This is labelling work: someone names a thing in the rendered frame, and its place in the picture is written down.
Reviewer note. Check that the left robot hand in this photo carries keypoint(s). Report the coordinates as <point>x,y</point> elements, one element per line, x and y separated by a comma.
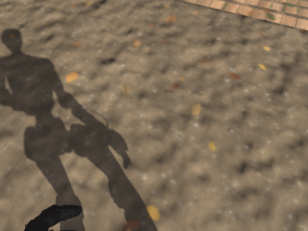
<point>53,215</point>

